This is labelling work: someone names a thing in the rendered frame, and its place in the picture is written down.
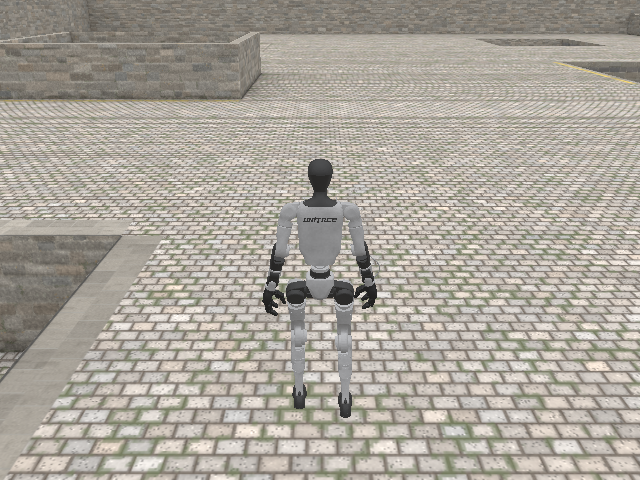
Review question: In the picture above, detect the robot left upper arm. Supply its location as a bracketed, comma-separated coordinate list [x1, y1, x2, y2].
[274, 202, 299, 258]

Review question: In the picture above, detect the humanoid robot torso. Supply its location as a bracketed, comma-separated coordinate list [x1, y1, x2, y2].
[297, 197, 344, 300]

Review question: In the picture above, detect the robot right upper arm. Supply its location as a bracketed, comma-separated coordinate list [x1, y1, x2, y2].
[341, 202, 366, 257]

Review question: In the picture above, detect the left robot hand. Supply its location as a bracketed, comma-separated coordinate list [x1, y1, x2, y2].
[262, 288, 286, 316]

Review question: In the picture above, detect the right robot foot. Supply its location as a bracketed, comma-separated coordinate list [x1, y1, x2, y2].
[338, 392, 352, 418]

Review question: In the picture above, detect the right robot hand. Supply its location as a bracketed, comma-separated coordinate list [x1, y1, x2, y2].
[354, 283, 377, 309]

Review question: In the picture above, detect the right robot forearm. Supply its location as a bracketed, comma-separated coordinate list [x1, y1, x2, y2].
[356, 241, 375, 287]

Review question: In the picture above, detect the left robot forearm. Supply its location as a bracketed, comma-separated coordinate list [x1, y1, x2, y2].
[265, 243, 285, 291]

